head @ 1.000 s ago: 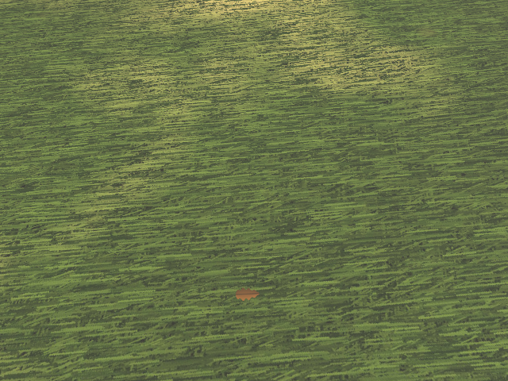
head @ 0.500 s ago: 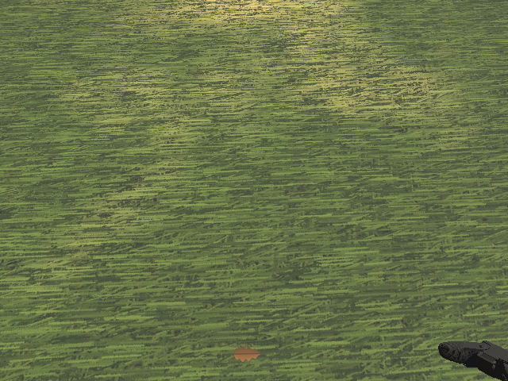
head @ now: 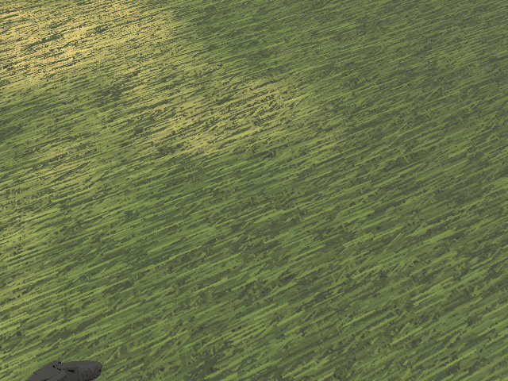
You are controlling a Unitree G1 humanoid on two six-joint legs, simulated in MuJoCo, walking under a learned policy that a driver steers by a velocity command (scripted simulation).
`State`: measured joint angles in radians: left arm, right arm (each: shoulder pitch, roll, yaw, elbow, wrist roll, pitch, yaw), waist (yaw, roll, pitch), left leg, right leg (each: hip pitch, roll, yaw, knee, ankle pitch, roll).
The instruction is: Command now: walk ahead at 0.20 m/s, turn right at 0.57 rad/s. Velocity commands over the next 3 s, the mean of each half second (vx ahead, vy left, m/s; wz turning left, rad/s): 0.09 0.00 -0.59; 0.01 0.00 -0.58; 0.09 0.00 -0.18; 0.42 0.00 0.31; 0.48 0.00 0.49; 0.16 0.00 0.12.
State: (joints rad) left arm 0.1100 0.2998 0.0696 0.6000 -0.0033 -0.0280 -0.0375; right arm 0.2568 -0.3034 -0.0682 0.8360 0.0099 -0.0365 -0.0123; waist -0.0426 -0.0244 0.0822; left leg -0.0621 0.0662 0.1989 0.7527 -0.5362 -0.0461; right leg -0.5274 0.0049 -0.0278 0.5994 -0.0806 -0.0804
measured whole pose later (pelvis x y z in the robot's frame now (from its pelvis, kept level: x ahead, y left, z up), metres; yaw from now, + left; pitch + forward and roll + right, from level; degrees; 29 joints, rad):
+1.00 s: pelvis +0.11 +0.01 +0.03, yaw -35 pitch +2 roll +1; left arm 0.18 0.30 0.07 0.60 0.00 0.03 0.00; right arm 0.13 -0.34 -0.09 0.73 0.00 0.02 -0.03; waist -0.01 0.05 0.07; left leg -0.50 0.05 0.00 1.07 -0.47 -0.07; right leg -0.29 0.03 0.04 0.50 -0.24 -0.04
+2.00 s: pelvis +0.29 -0.14 +0.01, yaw -26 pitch +2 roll +0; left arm 0.41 0.26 0.05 0.88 0.00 -0.07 0.02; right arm 0.05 -0.25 -0.04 0.61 0.03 -0.04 0.07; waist 0.09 0.02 0.05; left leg -0.64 0.02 0.06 0.62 -0.03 0.07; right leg 0.18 0.01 -0.21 0.22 -0.43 0.00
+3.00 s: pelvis +0.69 -0.31 +0.02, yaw -9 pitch -1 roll -1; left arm 0.18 0.23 0.01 0.83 0.02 -0.03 -0.01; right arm 0.20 -0.24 -0.03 0.72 -0.02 0.03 -0.03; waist 0.02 -0.01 0.02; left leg -0.27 0.02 -0.06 0.55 -0.26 -0.02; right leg -0.24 0.02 -0.02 0.50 -0.24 0.00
